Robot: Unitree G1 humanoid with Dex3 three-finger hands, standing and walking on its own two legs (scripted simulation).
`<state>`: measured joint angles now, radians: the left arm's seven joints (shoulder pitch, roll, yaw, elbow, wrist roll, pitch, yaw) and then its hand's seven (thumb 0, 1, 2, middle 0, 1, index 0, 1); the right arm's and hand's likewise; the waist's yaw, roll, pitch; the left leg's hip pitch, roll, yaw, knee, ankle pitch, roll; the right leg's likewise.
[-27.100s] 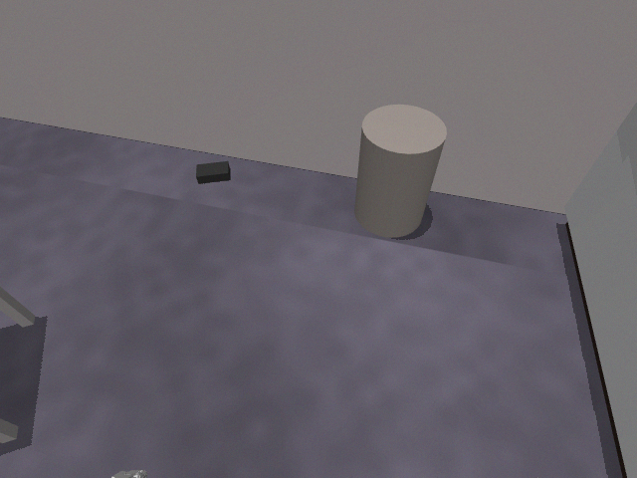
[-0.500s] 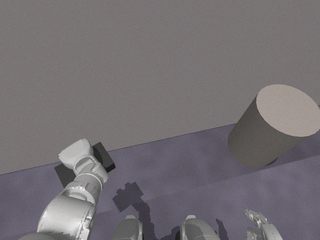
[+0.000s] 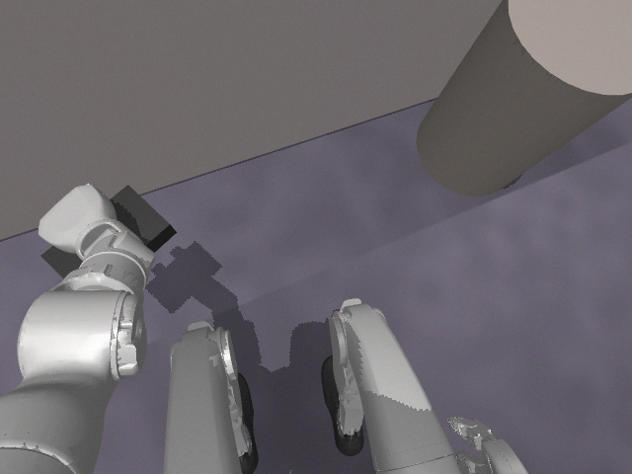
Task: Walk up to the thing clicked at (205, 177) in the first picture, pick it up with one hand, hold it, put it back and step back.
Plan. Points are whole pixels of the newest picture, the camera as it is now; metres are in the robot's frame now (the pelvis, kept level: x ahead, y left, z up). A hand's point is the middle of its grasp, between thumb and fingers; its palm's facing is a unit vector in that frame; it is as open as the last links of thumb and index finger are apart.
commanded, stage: crouch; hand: left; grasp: from above
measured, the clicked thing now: (113, 243) +0.43 +0.25 -0.17
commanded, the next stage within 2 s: lower in 1.10 s
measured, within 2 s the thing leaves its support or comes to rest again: neither
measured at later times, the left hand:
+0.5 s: hand (136, 234) +0.48 +0.25 -0.27, palm faces -0.29 -0.31 -0.91, open 11.3 cm
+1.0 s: hand (142, 234) +0.50 +0.26 -0.33, palm faces -0.27 -0.33 -0.91, open 11.3 cm
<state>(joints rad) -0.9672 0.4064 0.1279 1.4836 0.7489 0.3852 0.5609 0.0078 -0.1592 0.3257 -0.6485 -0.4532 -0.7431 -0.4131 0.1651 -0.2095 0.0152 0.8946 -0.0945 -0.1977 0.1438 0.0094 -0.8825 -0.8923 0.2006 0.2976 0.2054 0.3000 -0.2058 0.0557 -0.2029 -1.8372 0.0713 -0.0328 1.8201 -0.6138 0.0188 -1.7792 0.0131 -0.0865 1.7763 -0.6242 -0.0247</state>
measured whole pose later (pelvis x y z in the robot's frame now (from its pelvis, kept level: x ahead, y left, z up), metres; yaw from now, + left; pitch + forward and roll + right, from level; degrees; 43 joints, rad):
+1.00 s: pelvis -0.01 +0.00 -0.18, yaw -4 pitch +35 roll -7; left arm -1.23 0.72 0.27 1.65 0.89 0.31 0.52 -0.02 -0.15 0.31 -0.64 -0.46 -0.74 -0.42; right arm 0.18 -0.30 0.10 0.85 -0.17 -0.28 0.27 0.01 -0.92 -0.91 0.20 0.30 0.20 0.30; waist -0.31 0.02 0.00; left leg -2.35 0.09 -0.09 2.39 -0.67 0.04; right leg -2.27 0.01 -0.14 2.33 -0.67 -0.03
